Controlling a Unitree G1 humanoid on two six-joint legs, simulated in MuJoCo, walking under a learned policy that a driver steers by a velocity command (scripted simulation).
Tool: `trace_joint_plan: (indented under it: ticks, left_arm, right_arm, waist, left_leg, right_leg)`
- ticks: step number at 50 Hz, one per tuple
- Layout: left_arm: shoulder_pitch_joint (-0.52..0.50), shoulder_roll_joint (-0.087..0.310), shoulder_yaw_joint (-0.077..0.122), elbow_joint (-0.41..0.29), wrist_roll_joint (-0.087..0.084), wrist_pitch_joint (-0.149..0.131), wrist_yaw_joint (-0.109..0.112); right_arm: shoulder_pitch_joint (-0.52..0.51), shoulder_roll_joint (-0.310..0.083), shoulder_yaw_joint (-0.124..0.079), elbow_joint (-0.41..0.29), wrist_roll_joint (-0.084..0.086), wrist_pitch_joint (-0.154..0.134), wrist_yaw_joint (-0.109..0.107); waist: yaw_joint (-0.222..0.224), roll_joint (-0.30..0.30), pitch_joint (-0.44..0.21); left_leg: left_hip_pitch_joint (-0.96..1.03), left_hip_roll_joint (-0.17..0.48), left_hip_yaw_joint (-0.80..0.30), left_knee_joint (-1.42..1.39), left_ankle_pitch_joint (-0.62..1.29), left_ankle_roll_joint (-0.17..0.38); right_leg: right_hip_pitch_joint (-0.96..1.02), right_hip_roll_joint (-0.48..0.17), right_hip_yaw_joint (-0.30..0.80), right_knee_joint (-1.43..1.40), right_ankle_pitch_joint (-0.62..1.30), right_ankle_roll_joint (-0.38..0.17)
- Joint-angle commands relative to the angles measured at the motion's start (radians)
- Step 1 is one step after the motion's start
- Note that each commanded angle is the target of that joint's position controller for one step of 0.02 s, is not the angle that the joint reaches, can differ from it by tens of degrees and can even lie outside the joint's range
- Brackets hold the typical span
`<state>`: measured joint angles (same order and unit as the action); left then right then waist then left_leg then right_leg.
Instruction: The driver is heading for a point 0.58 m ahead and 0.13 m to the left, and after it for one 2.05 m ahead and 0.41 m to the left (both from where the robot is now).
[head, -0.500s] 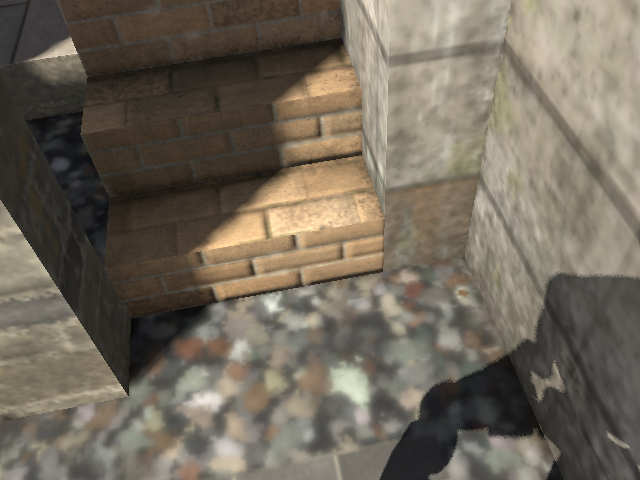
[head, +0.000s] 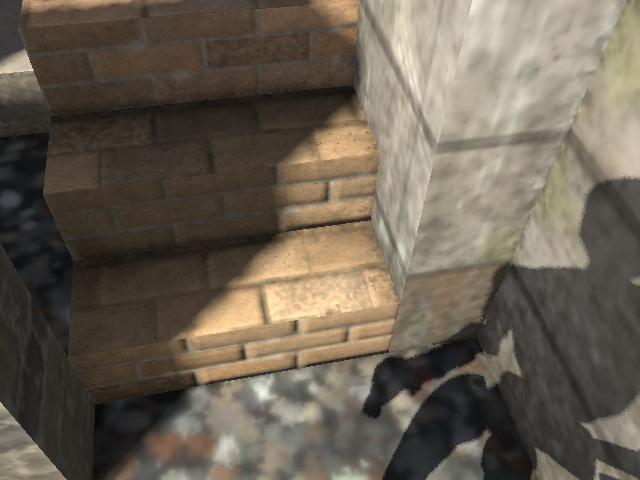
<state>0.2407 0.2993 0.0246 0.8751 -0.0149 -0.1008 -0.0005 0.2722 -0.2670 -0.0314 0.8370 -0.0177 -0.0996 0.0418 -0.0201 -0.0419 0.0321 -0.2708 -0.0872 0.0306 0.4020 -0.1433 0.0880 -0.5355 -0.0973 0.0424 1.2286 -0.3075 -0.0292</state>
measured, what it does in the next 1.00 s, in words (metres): walks ahead, turning left: right foot, then left foot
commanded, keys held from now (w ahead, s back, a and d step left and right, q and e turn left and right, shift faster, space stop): w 0.34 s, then w+q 0.66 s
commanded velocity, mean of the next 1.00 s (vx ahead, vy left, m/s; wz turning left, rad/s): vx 0.42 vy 0.00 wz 0.26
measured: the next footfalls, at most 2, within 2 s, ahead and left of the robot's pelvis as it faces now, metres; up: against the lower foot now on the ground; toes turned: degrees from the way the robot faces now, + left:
right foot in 0.38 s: +0.34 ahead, -0.12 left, +0.00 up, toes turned -1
left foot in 0.84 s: +0.42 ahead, +0.21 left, +0.00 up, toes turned +16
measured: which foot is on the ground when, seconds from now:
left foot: down 0.00-0.38, up 0.40-0.82, down 0.84-1.00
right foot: up 0.00-0.36, down 0.38-0.86, up 0.88-1.00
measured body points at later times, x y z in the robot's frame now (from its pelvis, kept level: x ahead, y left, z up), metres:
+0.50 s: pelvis +0.24 -0.01 +0.00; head +0.27 -0.03 +0.45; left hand +0.40 +0.28 -0.08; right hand +0.31 -0.29 -0.14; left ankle +0.13 +0.12 -0.65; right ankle +0.30 -0.12 -0.74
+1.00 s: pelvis +0.37 +0.11 -0.01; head +0.40 +0.16 +0.44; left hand +0.39 +0.41 -0.15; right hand +0.58 -0.12 -0.09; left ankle +0.38 +0.20 -0.74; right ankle +0.38 -0.06 -0.64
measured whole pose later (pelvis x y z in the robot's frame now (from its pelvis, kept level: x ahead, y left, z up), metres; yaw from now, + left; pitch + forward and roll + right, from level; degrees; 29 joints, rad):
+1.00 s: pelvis +0.37 +0.11 -0.01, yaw +18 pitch +3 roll -2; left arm 0.21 0.32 0.02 0.82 0.03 -0.06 0.06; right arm 0.25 -0.29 -0.05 0.69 -0.01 -0.05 0.02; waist 0.00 -0.06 0.02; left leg -0.40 -0.04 -0.04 0.58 -0.23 0.06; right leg -0.56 -0.05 0.02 1.24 -0.35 0.07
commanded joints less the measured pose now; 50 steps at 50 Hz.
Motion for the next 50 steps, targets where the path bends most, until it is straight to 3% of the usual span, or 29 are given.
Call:
trace_joint_plan:
  ticks: [1, 3, 5, 7, 11, 13, 16, 18, 19, 20, 21, 22, 23, 24, 25, 28, 30, 35, 36, 39, 41, 42, 43, 44, 45, 46, 47, 48, 50]
  left_arm:
    - [0.081, 0.067, 0.022, -0.042, 0.016, 0.021, 0.003]
    - [0.006, 0.067, 0.024, -0.075, 0.026, 0.024, 0.0]
    - [-0.058, 0.063, 0.024, -0.1, 0.021, 0.02, -0.003]
    - [-0.147, 0.057, 0.021, -0.124, 0.014, 0.01, -0.006]
    - [-0.274, 0.069, 0.016, -0.162, 0.01, -0.018, -0.02]
    - [-0.314, 0.073, 0.011, -0.182, 0.008, -0.025, -0.028]
    - [-0.283, 0.109, 0.02, -0.193, 0.01, -0.031, -0.03]
    - [-0.091, 0.17, 0.046, -0.133, 0.024, -0.035, -0.013]
    - [0.08, 0.215, 0.061, -0.096, 0.035, -0.033, -0.001]
    - [0.18, 0.394, 0.1, -0.089, 0.084, -0.027, 0.053]
    - [0.185, 0.28, 0.074, -0.072, 0.079, -0.03, 0.035]
    - [0.109, 0.227, 0.06, -0.097, 0.057, -0.029, 0.03]
    - [0.038, 0.189, 0.053, -0.109, 0.047, -0.022, 0.028]
    - [-0.017, 0.155, 0.044, -0.109, 0.033, -0.016, 0.03]
    - [-0.041, 0.147, 0.039, -0.108, 0.036, -0.017, 0.031]
    - [-0.079, 0.197, 0.052, -0.086, 0.051, -0.015, 0.038]
    - [-0.069, 0.197, 0.053, -0.076, 0.062, -0.019, 0.041]
    - [-0.051, 0.216, 0.059, -0.071, 0.041, -0.007, 0.028]
    - [-0.046, 0.216, 0.06, -0.057, 0.032, -0.001, 0.023]
    - [-0.058, 0.195, 0.059, -0.048, 0.006, 0.036, 0.02]
    - [-0.035, 0.191, 0.065, -0.045, 0.001, 0.065, 0.022]
    - [0.005, 0.136, 0.043, -0.043, 0.022, 0.067, 0.036]
    - [0.025, 0.087, 0.02, -0.069, 0.063, 0.067, 0.052]
    - [0.046, 0.043, -0.002, -0.135, 0.075, 0.048, 0.057]
    - [0.068, 0.1, 0.012, -0.11, 0.038, 0.018, 0.05]
    - [0.015, 0.138, 0.026, -0.117, 0.012, -0.002, 0.045]
    - [-0.012, 0.155, 0.032, -0.118, 0.029, 0.007, 0.054]
    - [0.004, 0.156, 0.033, -0.106, 0.04, 0.025, 0.074]
    - [0.033, 0.152, 0.036, -0.114, 0.051, 0.047, 0.074]
  right_arm:
    - [-0.037, -0.123, -0.023, -0.053, 0.013, -0.025, -0.01]
    - [0.0, -0.133, -0.026, -0.04, 0.016, -0.021, -0.022]
    - [0.042, -0.142, -0.025, -0.027, 0.02, -0.015, -0.032]
    - [0.047, -0.182, -0.036, -0.027, 0.016, -0.005, -0.039]
    - [0.096, -0.198, -0.041, -0.001, 0.02, -0.001, -0.035]
    - [0.115, -0.197, -0.04, 0.018, 0.021, 0.007, -0.035]
    - [0.088, -0.205, -0.042, 0.014, 0.005, 0.02, -0.027]
    - [0.017, -0.216, -0.043, -0.012, 0.001, 0.03, -0.033]
    - [-0.017, -0.195, -0.029, -0.034, -0.007, 0.023, -0.031]
    - [0.146, -0.116, -0.009, -0.07, -0.015, 0.039, -0.025]
    - [0.114, -0.111, -0.003, -0.021, 0.018, 0.008, -0.027]
    - [0.078, -0.178, -0.015, -0.045, 0.043, -0.001, -0.022]
    - [0.033, -0.187, -0.016, -0.048, 0.042, 0.004, -0.026]
    - [-0.001, -0.194, -0.018, -0.056, 0.021, 0.015, -0.029]
    - [-0.018, -0.183, -0.019, -0.061, 0.011, 0.035, -0.034]
    - [-0.032, -0.104, 0.005, -0.101, 0.024, 0.062, -0.041]
    - [-0.065, -0.119, -0.003, -0.14, 0.017, 0.062, -0.043]
    - [-0.136, -0.102, -0.016, -0.182, 0.006, 0.059, -0.011]
    - [-0.129, -0.078, -0.014, -0.19, 0.011, 0.059, -0.009]
    - [-0.165, -0.118, -0.035, -0.214, 0.023, 0.071, -0.014]
    - [-0.111, -0.14, -0.055, -0.202, 0.011, 0.065, -0.007]
    - [-0.053, -0.183, -0.081, -0.181, 0.018, 0.062, 0.001]
    - [0.054, -0.279, -0.115, -0.171, 0.023, 0.059, -0.004]
    - [0.098, -0.414, -0.133, -0.186, 0.011, 0.052, -0.004]
    - [0.124, -0.342, -0.119, -0.189, 0.014, 0.028, 0.005]
    - [0.09, -0.283, -0.104, -0.191, 0.021, 0.013, 0.0]
    - [0.037, -0.226, -0.083, -0.192, 0.035, 0.018, -0.013]
    - [-0.011, -0.21, -0.066, -0.205, 0.017, 0.034, -0.031]
    - [-0.078, -0.195, -0.052, -0.242, -0.014, 0.048, -0.052]
  waist:
    - [0.059, 0.123, -0.043]
    - [0.037, 0.098, -0.016]
    - [0.008, 0.091, 0.003]
    - [-0.025, 0.074, 0.026]
    - [-0.081, 0.063, 0.059]
    - [-0.089, 0.075, 0.076]
    - [-0.043, 0.091, 0.015]
    - [0.059, 0.119, -0.106]
    - [0.139, 0.097, -0.228]
    - [0.099, -0.053, -0.337]
    - [0.109, -0.11, -0.437]
    - [0.097, -0.092, -0.333]
    - [0.077, -0.044, -0.243]
    - [0.057, -0.002, -0.157]
    - [0.038, 0.003, -0.114]
    - [-0.001, -0.063, -0.06]
    - [0.005, -0.089, -0.072]
    - [0.015, -0.096, -0.078]
    - [0.006, -0.119, -0.06]
    - [0.032, -0.172, -0.055]
    - [0.018, -0.087, -0.066]
    - [0.002, 0.036, -0.094]
    - [-0.036, 0.277, -0.109]
    - [0.001, 0.479, -0.179]
    - [-0.047, 0.299, -0.279]
    - [-0.048, 0.235, -0.202]
    - [-0.018, 0.136, -0.16]
    - [0.014, 0.102, -0.131]
    - [0.06, 0.152, -0.156]
  left_leg:
    - [0.072, 0.27, -0.238, -0.239, 0.283, 0.157]
    - [0.096, 0.259, -0.204, -0.262, 0.301, 0.152]
    - [0.141, 0.247, -0.182, -0.28, 0.269, 0.135]
    - [0.157, 0.229, -0.163, -0.305, 0.203, 0.116]
    - [0.248, 0.234, -0.155, -0.3, 0.13, 0.116]
    - [0.32, 0.264, -0.176, -0.267, 0.202, 0.128]
    - [0.414, 0.287, -0.178, -0.14, 0.508, 0.131]
    - [0.39, 0.228, -0.156, 0.067, 0.778, 0.075]
    - [0.213, 0.192, -0.154, 0.268, 0.643, 0.043]
    - [-0.148, -0.043, -0.131, 0.636, -0.128, -0.089]
    - [-0.268, -0.047, -0.273, 0.833, -0.517, -0.108]
    - [-0.365, 0.015, -0.284, 0.898, -0.481, -0.108]
    - [-0.409, 0.078, -0.224, 0.88, -0.408, -0.111]
    - [-0.403, 0.116, -0.176, 0.815, -0.343, -0.117]
    - [-0.335, 0.146, -0.16, 0.785, -0.29, -0.121]
    - [-0.312, 0.173, -0.117, 0.724, -0.181, -0.141]
    - [-0.318, 0.175, -0.1, 0.655, -0.073, -0.156]
    - [-0.264, 0.176, -0.053, 0.438, 0.117, -0.135]
    - [-0.239, 0.188, -0.062, 0.383, 0.115, -0.12]
    - [-0.209, 0.176, -0.011, 0.313, 0.016, -0.07]
    - [-0.121, 0.116, 0.07, 0.23, -0.073, -0.025]
    - [0.011, 0.051, 0.081, 0.187, -0.06, 0.0]
    - [0.164, 0.179, -0.157, 0.091, 0.198, 0.062]
    - [0.383, 0.385, -0.61, -0.027, 0.174, 0.245]
    - [0.388, 0.416, -0.745, -0.124, -0.052, 0.262]
    - [0.329, 0.391, -0.664, -0.113, -0.145, 0.212]
    - [0.238, 0.375, -0.589, -0.09, -0.106, 0.168]
    - [0.147, 0.356, -0.524, -0.072, 0.074, 0.138]
    - [0.059, 0.306, -0.396, -0.052, 0.34, 0.119]
  right_leg:
    - [-0.06, -0.065, 0.031, -0.067, 0.094, 0.013]
    - [-0.108, -0.071, 0.02, -0.173, 0.177, 0.035]
    - [-0.132, -0.066, 0.01, -0.308, 0.256, 0.054]
    - [-0.102, -0.047, -0.009, -0.461, 0.334, 0.063]
    - [-0.076, -0.011, -0.035, -0.66, 0.356, 0.06]
    - [-0.096, 0.002, -0.039, -0.697, 0.313, 0.052]
    - [-0.017, 0.053, -0.054, -0.734, 0.199, 0.003]
    - [0.246, 0.104, -0.084, -0.836, 0.251, -0.04]
    - [0.539, 0.009, 0.007, -0.779, 0.336, -0.09]
    - [0.906, -0.364, 0.512, -0.763, 0.824, -0.242]
    - [0.941, -0.378, 0.527, -0.778, 0.922, -0.328]
    - [0.862, -0.347, 0.385, -0.784, 0.865, -0.283]
    - [0.76, -0.298, 0.266, -0.813, 0.78, -0.24]
    - [0.619, -0.258, 0.192, -0.878, 0.654, -0.214]
    - [0.493, -0.247, 0.163, -0.943, 0.573, -0.197]
    - [0.324, -0.225, 0.049, -1.049, 0.519, -0.186]
    - [0.304, -0.2, -0.036, -1.065, 0.513, -0.177]
    - [0.33, -0.171, -0.161, -1.052, 0.338, -0.123]
    - [0.318, -0.176, -0.163, -1.044, 0.294, -0.11]
    - [0.381, -0.177, -0.18, -0.975, 0.15, -0.061]
    - [0.38, -0.168, -0.193, -0.853, 0.001, -0.021]
    - [0.305, -0.108, -0.234, -0.678, 0.068, 0.002]
    - [0.123, -0.023, -0.294, -0.323, -0.049, 0.07]
    - [-0.252, 0.126, -0.202, 0.027, -0.332, 0.121]
    - [-0.295, 0.092, 0.001, 0.169, -0.275, 0.11]
    - [-0.335, 0.048, 0.034, 0.151, -0.178, 0.086]
    - [-0.318, 0.016, 0.053, 0.126, -0.081, 0.071]
    - [-0.237, 0.007, 0.065, 0.081, -0.033, 0.095]
    - [-0.093, 0.021, 0.067, 0.031, 0.03, 0.103]
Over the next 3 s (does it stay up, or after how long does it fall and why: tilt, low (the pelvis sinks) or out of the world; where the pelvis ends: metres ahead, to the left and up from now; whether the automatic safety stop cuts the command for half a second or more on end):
stays up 0.43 0.03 0.00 its command is cut before an obstacle after 0.4 s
